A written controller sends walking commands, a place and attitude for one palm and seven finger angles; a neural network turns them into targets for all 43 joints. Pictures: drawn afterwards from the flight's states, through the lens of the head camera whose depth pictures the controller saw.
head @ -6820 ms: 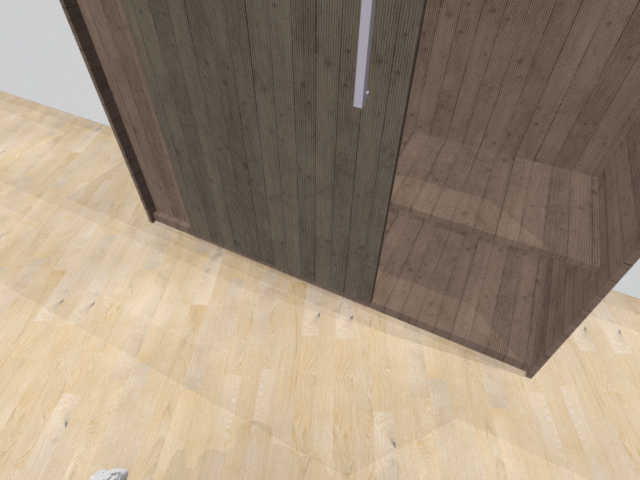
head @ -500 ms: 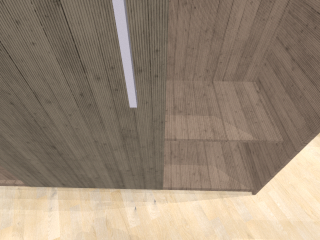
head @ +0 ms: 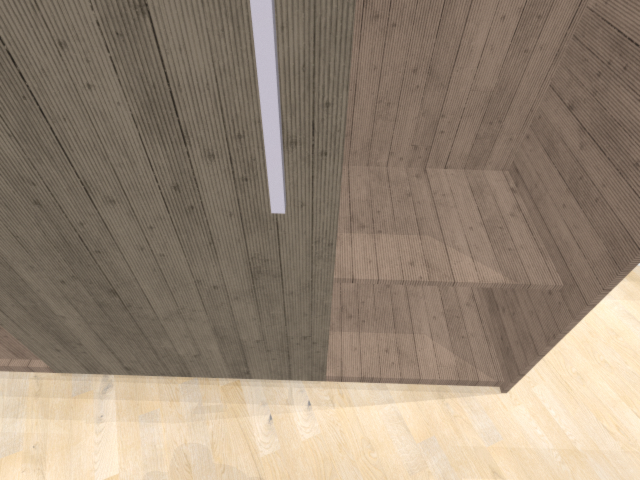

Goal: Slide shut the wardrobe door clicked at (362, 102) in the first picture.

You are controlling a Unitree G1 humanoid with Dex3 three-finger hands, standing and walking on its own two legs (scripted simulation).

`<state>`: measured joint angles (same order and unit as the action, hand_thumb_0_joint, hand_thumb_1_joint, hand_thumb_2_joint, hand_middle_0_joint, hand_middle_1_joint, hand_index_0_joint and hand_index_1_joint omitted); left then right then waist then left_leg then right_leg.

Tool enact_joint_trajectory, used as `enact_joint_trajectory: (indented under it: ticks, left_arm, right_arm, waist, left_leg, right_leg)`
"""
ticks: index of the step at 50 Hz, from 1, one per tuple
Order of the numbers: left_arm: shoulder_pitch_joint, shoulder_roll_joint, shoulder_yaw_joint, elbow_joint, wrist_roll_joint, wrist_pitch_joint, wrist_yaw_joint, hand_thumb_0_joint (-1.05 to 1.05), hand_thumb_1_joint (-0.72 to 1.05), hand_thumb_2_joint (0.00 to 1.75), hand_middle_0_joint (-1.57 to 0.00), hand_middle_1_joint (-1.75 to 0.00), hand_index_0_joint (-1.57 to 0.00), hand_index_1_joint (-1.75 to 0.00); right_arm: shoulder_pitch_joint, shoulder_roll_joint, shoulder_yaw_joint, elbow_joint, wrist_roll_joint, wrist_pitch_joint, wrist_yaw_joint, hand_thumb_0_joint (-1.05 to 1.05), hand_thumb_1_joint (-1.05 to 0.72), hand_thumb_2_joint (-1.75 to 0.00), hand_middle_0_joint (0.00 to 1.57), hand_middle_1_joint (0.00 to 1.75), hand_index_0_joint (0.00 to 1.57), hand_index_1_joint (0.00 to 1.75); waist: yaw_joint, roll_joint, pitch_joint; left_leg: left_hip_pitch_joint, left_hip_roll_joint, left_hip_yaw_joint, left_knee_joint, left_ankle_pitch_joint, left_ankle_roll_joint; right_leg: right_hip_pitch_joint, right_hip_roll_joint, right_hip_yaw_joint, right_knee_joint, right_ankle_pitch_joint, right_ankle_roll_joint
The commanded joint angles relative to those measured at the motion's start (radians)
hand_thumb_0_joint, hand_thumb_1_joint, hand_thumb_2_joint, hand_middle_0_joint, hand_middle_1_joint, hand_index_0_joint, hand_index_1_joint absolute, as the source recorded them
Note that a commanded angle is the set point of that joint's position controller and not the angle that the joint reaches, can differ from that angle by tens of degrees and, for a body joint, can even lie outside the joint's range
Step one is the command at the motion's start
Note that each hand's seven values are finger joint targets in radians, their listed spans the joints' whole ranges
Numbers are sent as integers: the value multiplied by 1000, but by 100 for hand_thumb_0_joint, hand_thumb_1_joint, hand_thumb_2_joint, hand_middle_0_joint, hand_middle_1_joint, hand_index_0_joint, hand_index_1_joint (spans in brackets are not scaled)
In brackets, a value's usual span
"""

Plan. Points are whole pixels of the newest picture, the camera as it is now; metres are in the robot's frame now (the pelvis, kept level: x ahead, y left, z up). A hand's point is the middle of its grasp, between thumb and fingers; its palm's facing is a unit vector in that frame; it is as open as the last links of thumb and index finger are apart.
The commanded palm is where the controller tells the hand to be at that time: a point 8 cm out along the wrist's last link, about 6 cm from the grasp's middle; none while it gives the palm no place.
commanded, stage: look again from close up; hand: left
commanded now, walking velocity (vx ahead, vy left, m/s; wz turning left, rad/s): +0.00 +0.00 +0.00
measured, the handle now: (273, 115) +0.50 +0.10 +0.21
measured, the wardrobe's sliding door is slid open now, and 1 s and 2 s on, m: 0.57 0.57 0.57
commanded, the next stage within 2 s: raise the hand with hooked fingers in 0.06 s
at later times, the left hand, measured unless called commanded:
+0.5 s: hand (169, 417) +0.18 +0.18 +0.03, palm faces +0.03 -1.00 -0.05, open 8.1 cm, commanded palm +0.12 +0.25 -0.01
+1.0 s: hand (111, 395) +0.18 +0.23 +0.08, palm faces +0.07 -1.00 -0.06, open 11.1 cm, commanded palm +0.14 +0.27 +0.08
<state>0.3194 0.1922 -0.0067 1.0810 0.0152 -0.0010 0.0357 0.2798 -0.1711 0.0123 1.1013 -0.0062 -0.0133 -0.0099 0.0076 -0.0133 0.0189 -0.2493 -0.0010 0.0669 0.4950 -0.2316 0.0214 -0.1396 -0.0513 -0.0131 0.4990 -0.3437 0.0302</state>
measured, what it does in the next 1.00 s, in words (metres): shifts its weight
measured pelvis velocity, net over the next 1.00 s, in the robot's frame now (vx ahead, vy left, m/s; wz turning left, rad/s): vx -0.04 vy -0.03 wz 0.03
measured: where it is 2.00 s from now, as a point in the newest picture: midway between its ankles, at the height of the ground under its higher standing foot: outside the picture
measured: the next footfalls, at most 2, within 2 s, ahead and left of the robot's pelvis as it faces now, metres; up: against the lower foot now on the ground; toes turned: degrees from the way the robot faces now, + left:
none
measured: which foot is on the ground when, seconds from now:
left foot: down 0.00-1.00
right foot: down 0.00-1.00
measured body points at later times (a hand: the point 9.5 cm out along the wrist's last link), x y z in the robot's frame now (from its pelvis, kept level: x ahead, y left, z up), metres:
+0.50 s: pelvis -0.04 -0.02 -0.03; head -0.04 -0.01 +0.42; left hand +0.17 +0.24 +0.03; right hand +0.16 -0.26 -0.08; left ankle +0.02 +0.11 -0.74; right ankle -0.05 -0.14 -0.74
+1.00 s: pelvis -0.04 -0.03 -0.03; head -0.05 -0.04 +0.42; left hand +0.17 +0.28 +0.09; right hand +0.12 -0.25 -0.11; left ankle +0.02 +0.11 -0.74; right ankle -0.05 -0.14 -0.74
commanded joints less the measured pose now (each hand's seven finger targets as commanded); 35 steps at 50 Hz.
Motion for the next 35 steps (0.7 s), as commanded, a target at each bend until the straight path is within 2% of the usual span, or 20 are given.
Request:
enact_joint_trajectory:
  ticks: [1, 7, 8, 9, 10, 11, 12, 13, 14, 15, 16, 18, 19, 21, 24, 27, 29, 30, 33, 35]
  left_arm:
    - [60, 104, 18, -22, -2, -21, 4, 0, 90, 90, -20, -30, -20, -30]
    - [63, 99, 16, -7, -2, -20, 5, 0, 90, 90, -20, -30, -20, -30]
    - [98, 84, 11, 6, 16, -39, 41, 0, 90, 90, -20, -30, -20, -30]
    - [-676, 470, 255, -1563, -169, -208, 69, 0, 88, 89, -20, -32, -20, -32]
    - [-256, 238, 79, -1327, -86, -149, 85, 0, 85, 88, -20, -33, -20, -33]
    - [-148, 161, 76, -1115, -90, -106, 117, 0, 83, 87, -21, -34, -21, -34]
    - [65, -6, -7, -1116, -121, -38, 100, 0, 81, 86, -21, -36, -21, -36]
    - [-18, 60, 25, -1305, -158, -65, 81, 0, 78, 85, -21, -37, -21, -37]
    - [46, 48, 56, -1201, -154, -79, 61, 0, 76, 84, -21, -39, -21, -39]
    - [7, 98, 114, -1215, -172, -133, 38, 0, 74, 83, -21, -40, -21, -40]
    - [50, 124, 180, -1155, -179, -181, 5, 0, 71, 82, -21, -42, -21, -42]
    - [241, 49, 214, -934, -214, -296, -101, 0, 67, 80, -22, -45, -22, -45]
    - [343, 36, 246, -835, -231, -354, -170, 0, 64, 79, -22, -47, -22, -47]
    - [300, 67, 268, -869, -294, -488, -332, 0, 60, 77, -22, -50, -22, -50]
    - [257, 201, 364, -931, -312, -447, -450, 0, 53, 74, -23, -54, -23, -54]
    - [8, 244, 391, -1210, -374, -403, -448, 0, 46, 71, -23, -58, -23, -58]
    - [-189, 272, 403, -1373, -390, -450, -402, 0, 41, 69, -24, -62, -24, -62]
    - [-285, 278, 391, -1468, -388, -484, -381, 0, 39, 68, -24, -63, -24, -63]
    - [-241, 229, 295, -1480, -363, -537, -368, 0, 32, 65, -24, -68, -24, -68]
    - [-259, 234, 247, -1436, -356, -508, -403, 0, 27, 63, -25, -70, -25, -70]
  right_arm:
    - [13, -121, -24, -35, 0, -22, -13, 0, -90, -90, 20, 30, 20, 30]
    - [13, -114, -23, -19, 1, -19, -14, 0, -90, -90, 20, 30, 20, 30]
    - [-44, -132, -24, -89, 3, -21, -6, 0, -90, -90, 20, 30, 20, 30]
    - [-73, -283, -98, -404, 40, -161, -73, 0, -90, -90, 20, 30, 20, 30]
    - [-84, -184, -14, -351, 39, -269, -93, 0, -90, -90, 20, 30, 20, 30]
    - [-47, -183, -27, -280, 37, -306, -86, 0, -90, -90, 20, 30, 20, 30]
    - [-32, -152, -38, -328, 50, -322, -69, 0, -90, -90, 20, 30, 20, 30]
    - [-51, -187, -43, -390, 66, -332, -73, 0, -90, -90, 20, 30, 20, 30]
    - [-94, -177, -51, -395, 64, -339, -82, 0, -90, -90, 20, 30, 20, 30]
    - [-89, -203, -58, -432, 45, -343, -78, 0, -90, -90, 20, 30, 20, 30]
    - [-80, -201, -67, -449, 24, -340, -73, 0, -90, -90, 20, 30, 20, 30]
    - [-123, -191, -82, -478, 6, -321, -51, 0, -90, -90, 20, 30, 20, 30]
    - [-131, -183, -92, -499, 18, -310, -32, 0, -90, -90, 20, 30, 20, 30]
    - [-179, -200, -96, -555, 17, -308, -3, 0, -90, -90, 20, 30, 20, 30]
    - [-188, -220, -102, -656, 31, -292, 4, 0, -90, -90, 20, 30, 20, 30]
    - [-185, -215, -86, -740, 34, -289, -26, 0, -90, -90, 20, 30, 20, 30]
    - [-149, -207, -73, -722, 24, -297, -45, 0, -90, -90, 20, 30, 20, 30]
    - [-142, -203, -71, -706, 23, -307, -55, 0, -90, -90, 20, 30, 20, 30]
    - [-99, -208, -51, -639, 25, -348, -80, 0, -90, -90, 20, 30, 20, 30]
    - [-106, -222, -38, -614, 33, -369, -93, 0, -90, -90, 20, 30, 20, 30]
  waist:
    - [3, 3, 21]
    - [0, 13, 40]
    - [11, -16, 100]
    - [-106, 222, -270]
    - [-12, 295, -299]
    - [-30, 227, -301]
    - [-33, 171, -208]
    - [-20, 138, -200]
    - [-28, 37, -82]
    - [-45, -62, -68]
    - [-33, -142, -63]
    - [23, -238, 16]
    - [66, -205, 18]
    - [71, -103, -42]
    - [95, 63, -143]
    - [41, 45, -247]
    - [-4, 72, -247]
    - [-17, 150, -289]
    - [-54, 175, -230]
    - [-73, 154, -191]
  left_leg:
    - [56, 99, -98, -98, 157, 23]
    - [59, 97, -96, -106, 155, 19]
    - [-5, 117, -87, 82, 296, -7]
    - [252, 4, -5, 14, 273, -11]
    - [350, 49, -35, -80, 427, -27]
    - [263, 60, -37, -67, 450, -37]
    - [214, 72, -78, -82, 378, -24]
    - [156, 59, -86, -61, 290, -24]
    - [76, 42, -80, -46, 151, -19]
    - [6, 21, -92, -17, 60, -7]
    - [-49, 13, -99, 14, 40, -4]
    - [-194, 16, -87, 86, 18, -22]
    - [-242, 7, -75, 114, 32, -32]
    - [-304, -2, -48, 211, 4, -44]
    - [-313, -22, -17, 253, -41, -26]
    - [-291, -20, -26, 280, -151, -3]
    - [-275, -4, -62, 311, -182, 4]
    - [-225, 2, -79, 314, -174, 8]
    - [-185, 19, -103, 319, -164, 16]
    - [-196, 24, -117, 313, -165, 21]
  right_leg:
    - [-73, -51, 45, -97, 177, -47]
    - [-79, -52, 43, -108, 173, -44]
    - [-126, -80, 96, -143, 404, -39]
    - [-175, -9, 0, -111, 465, -70]
    - [-131, 33, -28, 20, 308, -97]
    - [-145, 38, -55, 48, 185, -80]
    - [-170, 46, -79, 60, 136, -66]
    - [-150, 37, -86, 40, 153, -61]
    - [-184, 42, -93, 0, 140, -62]
    - [-224, 45, -92, -18, 114, -56]
    - [-271, 56, -96, -4, 92, -53]
    - [-368, 71, -119, 76, 59, -52]
    - [-364, 71, -116, 114, 81, -65]
    - [-410, 57, -88, 207, 107, -77]
    - [-382, 48, -42, 226, 67, -77]
    - [-423, 47, -2, 185, -129, -50]
    - [-488, 59, 24, 180, -202, -44]
    - [-471, 60, 33, 185, -187, -56]
    - [-503, 70, 4, 208, -118, -61]
    - [-490, 68, 5, 192, -105, -54]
